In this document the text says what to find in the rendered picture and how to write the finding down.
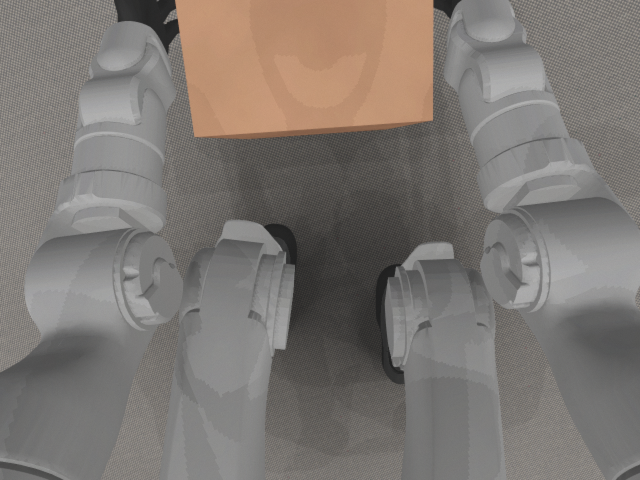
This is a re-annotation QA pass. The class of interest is robot right forearm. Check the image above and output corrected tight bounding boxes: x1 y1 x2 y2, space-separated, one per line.
443 0 640 235

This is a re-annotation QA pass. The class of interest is left robot upper arm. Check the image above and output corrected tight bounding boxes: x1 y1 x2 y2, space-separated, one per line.
0 227 183 480

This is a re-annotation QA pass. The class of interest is right robot thigh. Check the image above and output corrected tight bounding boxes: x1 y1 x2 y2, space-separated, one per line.
385 259 506 480

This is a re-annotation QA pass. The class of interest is carton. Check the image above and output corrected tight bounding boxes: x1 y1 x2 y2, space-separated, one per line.
175 0 433 139

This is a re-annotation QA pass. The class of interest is left robot hand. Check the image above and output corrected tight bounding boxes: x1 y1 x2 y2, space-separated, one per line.
114 0 180 55

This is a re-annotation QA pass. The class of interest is right robot upper arm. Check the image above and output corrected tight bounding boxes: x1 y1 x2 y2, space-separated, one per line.
480 197 640 480

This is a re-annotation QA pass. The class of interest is right robot foot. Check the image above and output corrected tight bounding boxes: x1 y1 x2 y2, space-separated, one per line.
376 264 405 384

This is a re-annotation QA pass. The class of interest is robot left forearm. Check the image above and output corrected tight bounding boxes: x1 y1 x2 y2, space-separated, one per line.
24 21 176 320

